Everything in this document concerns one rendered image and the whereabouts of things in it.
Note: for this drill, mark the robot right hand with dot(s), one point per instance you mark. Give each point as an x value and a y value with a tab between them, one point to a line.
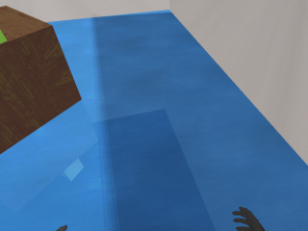
251	221

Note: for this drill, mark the pedestal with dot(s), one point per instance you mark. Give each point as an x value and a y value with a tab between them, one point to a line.
36	83

